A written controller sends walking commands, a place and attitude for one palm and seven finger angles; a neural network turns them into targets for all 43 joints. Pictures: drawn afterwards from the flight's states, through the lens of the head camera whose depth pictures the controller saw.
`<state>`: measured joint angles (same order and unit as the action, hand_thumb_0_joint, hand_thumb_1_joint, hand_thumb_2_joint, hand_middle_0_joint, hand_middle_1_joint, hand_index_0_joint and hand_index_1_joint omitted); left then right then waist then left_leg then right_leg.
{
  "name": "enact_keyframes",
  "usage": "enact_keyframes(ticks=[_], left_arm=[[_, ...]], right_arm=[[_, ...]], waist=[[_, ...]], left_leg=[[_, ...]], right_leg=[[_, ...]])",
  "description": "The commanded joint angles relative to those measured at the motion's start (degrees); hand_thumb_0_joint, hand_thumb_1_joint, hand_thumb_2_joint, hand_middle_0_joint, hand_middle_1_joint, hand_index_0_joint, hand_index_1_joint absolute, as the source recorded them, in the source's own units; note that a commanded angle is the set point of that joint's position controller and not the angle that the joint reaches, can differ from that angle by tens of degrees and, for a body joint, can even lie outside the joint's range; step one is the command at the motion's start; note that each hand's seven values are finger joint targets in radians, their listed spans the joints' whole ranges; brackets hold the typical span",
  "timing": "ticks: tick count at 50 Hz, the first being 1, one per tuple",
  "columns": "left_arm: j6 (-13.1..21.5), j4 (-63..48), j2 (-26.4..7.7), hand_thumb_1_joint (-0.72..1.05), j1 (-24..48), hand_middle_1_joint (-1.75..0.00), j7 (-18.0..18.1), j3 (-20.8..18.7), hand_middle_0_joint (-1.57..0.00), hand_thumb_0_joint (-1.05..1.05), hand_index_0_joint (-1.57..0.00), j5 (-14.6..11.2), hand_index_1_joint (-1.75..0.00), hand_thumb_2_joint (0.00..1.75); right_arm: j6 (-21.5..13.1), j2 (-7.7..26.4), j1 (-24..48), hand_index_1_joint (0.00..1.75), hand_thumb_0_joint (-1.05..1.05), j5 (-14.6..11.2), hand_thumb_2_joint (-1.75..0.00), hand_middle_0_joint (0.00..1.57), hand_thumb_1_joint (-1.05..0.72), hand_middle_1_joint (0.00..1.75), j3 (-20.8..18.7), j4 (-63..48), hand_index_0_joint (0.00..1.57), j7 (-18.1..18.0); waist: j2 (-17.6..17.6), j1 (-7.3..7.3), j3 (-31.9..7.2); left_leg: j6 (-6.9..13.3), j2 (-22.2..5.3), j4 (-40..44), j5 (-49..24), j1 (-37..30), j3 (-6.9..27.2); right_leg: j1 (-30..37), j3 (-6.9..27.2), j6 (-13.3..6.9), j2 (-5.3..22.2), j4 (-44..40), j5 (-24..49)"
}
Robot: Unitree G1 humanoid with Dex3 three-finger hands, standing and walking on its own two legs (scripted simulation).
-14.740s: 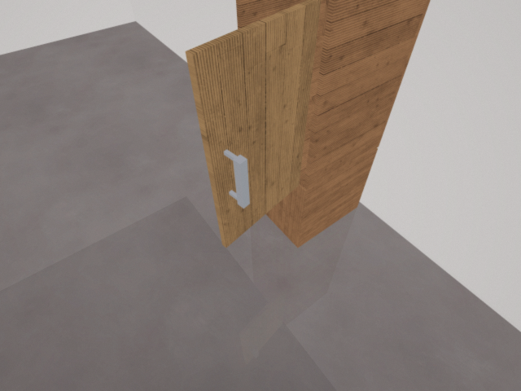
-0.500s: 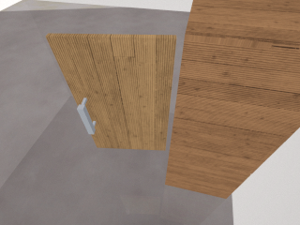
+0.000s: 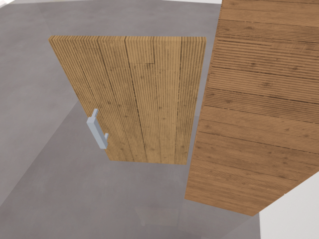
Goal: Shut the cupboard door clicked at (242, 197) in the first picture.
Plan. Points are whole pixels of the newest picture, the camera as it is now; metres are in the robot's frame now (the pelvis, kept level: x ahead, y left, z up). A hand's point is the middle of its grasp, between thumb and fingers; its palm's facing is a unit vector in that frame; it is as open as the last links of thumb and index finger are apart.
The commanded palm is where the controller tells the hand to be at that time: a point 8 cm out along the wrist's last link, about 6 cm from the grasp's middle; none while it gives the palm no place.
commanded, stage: come to a stop and stand still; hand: left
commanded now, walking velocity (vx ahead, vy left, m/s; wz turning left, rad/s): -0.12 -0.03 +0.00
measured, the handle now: (99, 129) +0.45 +0.24 -0.05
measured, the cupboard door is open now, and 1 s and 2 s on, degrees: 100 100 100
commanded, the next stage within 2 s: look again from close up in 0.80 s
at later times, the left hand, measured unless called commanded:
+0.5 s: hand out of the picture +0.01 +0.17 -0.16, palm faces +0.00 -0.97 -0.24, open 7.3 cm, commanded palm none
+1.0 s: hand out of the picture -0.05 +0.15 -0.16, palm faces +0.00 -0.98 -0.18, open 7.3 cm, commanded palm none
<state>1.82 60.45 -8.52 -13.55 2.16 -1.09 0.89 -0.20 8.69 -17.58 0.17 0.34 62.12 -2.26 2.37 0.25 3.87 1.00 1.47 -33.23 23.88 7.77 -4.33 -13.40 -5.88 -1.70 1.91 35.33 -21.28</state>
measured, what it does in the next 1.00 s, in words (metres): stands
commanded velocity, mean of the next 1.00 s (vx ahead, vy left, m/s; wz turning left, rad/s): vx -0.02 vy -0.01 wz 0.00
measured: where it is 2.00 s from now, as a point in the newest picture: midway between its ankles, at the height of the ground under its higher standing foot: outside the picture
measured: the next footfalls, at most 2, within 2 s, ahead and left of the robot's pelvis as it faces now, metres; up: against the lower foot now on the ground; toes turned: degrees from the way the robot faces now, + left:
none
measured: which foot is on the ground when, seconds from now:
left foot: down 0.00-1.00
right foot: down 0.00-1.00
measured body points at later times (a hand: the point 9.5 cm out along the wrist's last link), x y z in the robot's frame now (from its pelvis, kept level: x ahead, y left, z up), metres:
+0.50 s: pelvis -0.03 -0.01 +0.01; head -0.03 -0.03 +0.46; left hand +0.01 +0.22 -0.14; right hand +0.02 -0.24 -0.15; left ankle -0.07 +0.09 -0.73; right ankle -0.03 -0.10 -0.73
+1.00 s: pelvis -0.04 -0.01 +0.01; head -0.03 -0.02 +0.46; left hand -0.05 +0.20 -0.14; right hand -0.11 -0.21 -0.15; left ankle -0.07 +0.09 -0.73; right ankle -0.03 -0.10 -0.73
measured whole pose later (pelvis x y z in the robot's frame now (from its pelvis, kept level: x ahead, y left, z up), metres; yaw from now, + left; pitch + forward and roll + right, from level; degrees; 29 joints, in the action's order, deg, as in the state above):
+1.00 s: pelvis -0.04 -0.01 +0.01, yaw -1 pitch -1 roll +1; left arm 1.1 64.3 -7.5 -17.9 1.5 1.3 0.2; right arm -1.1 7.3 -22.6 0.6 2.0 66.1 -1.4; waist 0.8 -0.3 2.1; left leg 1.0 0.1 -24.8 16.1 7.8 -4.4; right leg -13.0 -4.0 -2.4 -0.2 26.7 -13.0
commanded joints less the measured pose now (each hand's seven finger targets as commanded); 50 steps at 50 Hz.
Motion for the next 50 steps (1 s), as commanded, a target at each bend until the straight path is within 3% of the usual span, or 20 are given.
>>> enact_keyframes(ticks=[1,2,3,5,6,8,11,13,14,15,16,17,18,19,21,26,30,34,40,50], left_arm=[[-0.70,-1.21,-6.39,0.90,-2.30,-0.30,0.72,-0.59,-0.20,0.00,-0.20,-0.55,-0.30,0.90],[-1.01,-2.05,-5.57,0.90,-2.05,-0.30,0.79,-0.66,-0.20,0.00,-0.20,-0.72,-0.30,0.90],[-1.43,-2.08,-5.61,0.90,-1.68,-0.30,0.99,-0.81,-0.20,0.00,-0.20,-0.77,-0.30,0.90],[-2.24,-2.19,-5.66,0.90,-1.96,-0.30,1.27,-1.27,-0.20,0.00,-0.20,-0.67,-0.30,0.90],[-2.48,-2.20,-5.41,0.90,-2.45,-0.30,1.22,-1.28,-0.20,0.00,-0.20,-0.59,-0.30,0.90],[-2.43,-2.31,-5.34,0.90,-2.80,-0.30,1.02,-1.46,-0.20,0.00,-0.20,-0.44,-0.30,0.90],[-1.75,-1.95,-6.55,0.90,-3.80,-0.30,0.94,-1.47,-0.20,0.00,-0.20,-0.40,-0.30,0.90],[-1.38,-1.93,-6.46,0.90,-2.89,-0.30,0.80,-1.00,-0.20,0.00,-0.20,-0.44,-0.30,0.90],[-0.27,-0.33,-8.78,0.90,-7.37,-0.30,2.55,-1.24,-0.20,0.00,-0.20,0.10,-0.30,0.90],[0.22,-3.38,-9.48,0.90,-7.70,-0.30,2.43,-1.63,-0.20,0.00,-0.20,0.01,-0.30,0.90],[0.57,-3.31,-9.10,0.90,-6.40,-0.30,2.20,-1.08,-0.20,0.00,-0.20,-0.21,-0.30,0.90],[0.39,-4.24,-8.86,0.90,-4.65,-0.30,1.87,-0.65,-0.20,0.00,-0.20,0.18,-0.30,0.90],[0.41,-4.73,-9.28,0.90,-2.72,-0.30,1.43,-0.49,-0.20,0.00,-0.20,-0.14,-0.30,0.90],[0.41,-4.99,-9.16,0.90,-2.28,-0.30,1.16,-0.32,-0.20,0.00,-0.20,-0.62,-0.30,0.90],[0.22,-4.64,-7.76,0.90,-2.23,-0.30,0.71,0.28,-0.20,0.00,-0.20,-0.62,-0.30,0.90],[-0.49,-3.31,-7.81,0.90,-2.57,-0.30,-0.09,0.95,-0.20,0.00,-0.20,-0.46,-0.30,0.90],[-0.76,-3.11,-8.33,0.90,-3.10,-0.30,-0.39,0.66,-0.20,0.00,-0.20,-0.42,-0.30,0.90],[-0.61,-2.33,-8.02,0.90,-4.21,-0.30,-0.52,0.59,-0.20,0.00,-0.20,-0.52,-0.30,0.90],[-0.24,-0.09,-6.67,0.90,-5.71,-0.30,-0.47,0.97,-0.20,0.00,-0.20,-0.72,-0.30,0.90],[0.13,2.75,-4.58,0.90,-7.61,-0.30,-0.11,1.45,-0.20,0.00,-0.20,-0.83,-0.30,0.90]], right_arm=[[-1.08,2.72,-5.48,0.30,0.00,0.16,-0.90,0.20,-0.90,0.30,-0.96,-0.05,0.20,-0.14],[-1.54,4.41,-5.56,0.30,0.00,0.54,-0.90,0.20,-0.90,0.30,-1.19,0.25,0.20,-0.45],[-1.68,4.79,-4.95,0.30,0.00,0.49,-0.90,0.20,-0.90,0.30,-1.26,0.66,0.20,-0.80],[-1.41,5.56,-4.63,0.30,0.00,0.32,-0.90,0.20,-0.90,0.30,-1.44,0.16,0.20,-1.18],[-1.32,6.04,-3.47,0.30,0.00,0.36,-0.90,0.20,-0.90,0.30,-1.62,-0.33,0.20,-1.25],[-1.16,5.78,-1.97,0.30,0.00,0.49,-0.90,0.20,-0.90,0.30,-1.91,-1.36,0.20,-1.29],[-0.85,5.41,-1.76,0.30,0.00,0.48,-0.90,0.20,-0.90,0.30,-1.97,-2.13,0.20,-1.23],[-0.76,4.47,-1.64,0.30,0.00,0.51,-0.90,0.20,-0.90,0.30,-1.85,-1.60,0.20,-1.02],[-0.89,10.51,1.63,0.30,0.00,-0.48,-0.90,0.20,-0.90,0.30,-3.34,-5.46,0.20,0.01],[-1.29,7.06,0.24,0.30,0.00,0.31,-0.90,0.20,-0.90,0.30,-2.93,-7.82,0.20,0.55],[-1.06,4.74,1.17,0.30,0.00,-0.16,-0.90,0.20,-0.90,0.30,-2.36,-7.89,0.20,0.58],[-0.85,3.28,0.18,0.30,0.00,-0.39,-0.90,0.20,-0.90,0.30,-2.11,-8.17,0.20,0.66],[-0.66,2.75,-0.61,0.30,0.00,0.17,-0.90,0.20,-0.90,0.30,-1.85,-7.58,0.20,0.92],[-0.80,3.99,-1.78,0.30,0.00,0.41,-0.90,0.20,-0.90,0.30,-1.88,-6.88,0.20,0.89],[-1.02,6.04,-1.43,0.30,0.00,0.63,-0.90,0.20,-0.90,0.30,-1.55,-6.92,0.20,0.50],[-0.69,6.03,-0.70,0.30,0.00,0.67,-0.90,0.20,-0.90,0.30,-0.69,-6.51,0.20,0.91],[-0.56,5.94,-2.58,0.30,0.00,1.03,-0.90,0.20,-0.90,0.30,-0.39,-5.10,0.20,1.25],[-0.87,5.62,-3.83,0.30,0.00,1.02,-0.90,0.20,-0.90,0.30,-0.05,-3.75,0.20,1.22],[-1.34,4.45,-5.91,0.30,0.00,0.76,-0.90,0.20,-0.90,0.30,0.50,-0.88,0.20,1.01],[-1.90,2.66,-7.79,0.30,0.00,0.41,-0.90,0.20,-0.90,0.30,0.73,2.71,0.20,0.40]], waist=[[-6.32,-1.09,-2.96],[-0.31,-0.32,-3.37],[4.60,0.12,-2.32],[4.19,0.50,-2.32],[4.39,0.96,-2.42],[1.67,1.20,-2.73],[-2.03,0.58,-5.80],[-3.93,0.07,-5.93],[-7.77,0.87,-9.75],[-6.63,0.75,-12.81],[-8.96,-0.29,-11.33],[-7.73,-1.45,-10.55],[1.61,-1.95,-9.14],[3.36,-2.35,-6.66],[-0.08,-1.55,-3.18],[-4.89,-1.17,3.15],[-3.68,-1.16,4.15],[-2.17,-0.80,2.17],[-3.43,-0.32,2.08],[-2.60,-0.14,0.56]], left_leg=[[-0.37,-6.90,13.05,-28.45,-1.12,4.58],[0.39,-9.53,11.41,-46.42,-3.49,5.55],[0.91,-10.63,10.81,-58.27,-4.83,6.10],[1.53,-12.19,10.19,-69.70,-8.08,6.98],[2.32,-12.62,10.04,-69.71,-9.17,6.84],[2.94,-12.03,9.41,-64.13,-8.72,6.36],[1.12,-8.95,8.53,-45.75,-4.87,4.46],[0.66,-8.49,10.68,-35.95,-3.83,4.31],[-0.48,-10.45,-1.82,-44.77,-1.07,2.60],[-0.08,-6.30,-3.63,-27.57,4.46,2.84],[-0.57,-5.08,-2.19,-5.34,8.33,3.11],[-0.60,-4.23,2.40,-2.04,7.16,2.87],[-0.59,-3.42,7.11,-8.27,3.05,1.50],[0.27,-5.92,7.92,-17.21,1.58,3.97],[1.28,-8.48,8.35,-24.55,2.11,5.81],[1.21,-6.32,12.21,-6.86,5.24,5.19],[1.39,-5.49,13.17,-3.65,5.76,4.95],[1.40,-5.45,13.86,-4.16,6.00,4.93],[1.29,-5.71,14.20,-6.36,7.23,5.28],[1.08,-6.58,14.04,-11.66,6.05,5.26]], right_leg=[[4.68,7.13,-3.53,7.66,-3.42,41.77],[3.84,5.78,-1.49,5.26,-2.30,32.98],[2.71,5.11,-0.74,3.94,-2.34,25.63],[0.62,3.88,-0.12,2.28,-1.55,13.82],[-0.26,4.05,0.10,2.10,-2.19,10.69],[0.81,4.83,-0.11,2.14,-4.49,14.29],[6.49,7.86,-1.43,5.46,-5.82,35.54],[7.25,8.48,-2.03,6.09,-6.63,37.31],[7.30,7.27,0.59,6.55,-5.46,48.76],[13.49,11.95,-2.15,9.62,-4.52,56.30],[13.10,14.21,-4.83,13.13,-6.03,57.29],[11.02,12.79,-5.67,12.49,-5.82,53.85],[8.48,11.48,-5.72,10.69,-4.87,48.75],[4.26,10.19,-4.04,7.64,-5.28,36.79],[2.44,8.88,-2.68,4.77,-7.42,26.37],[-1.21,11.79,-2.33,4.78,-15.41,5.23],[-4.04,12.74,-2.21,4.44,-18.19,-5.31],[-2.30,12.47,-2.04,4.40,-17.82,-3.86],[0.18,11.80,-2.20,4.76,-16.95,0.13],[3.44,9.95,-2.09,4.89,-13.98,11.56]])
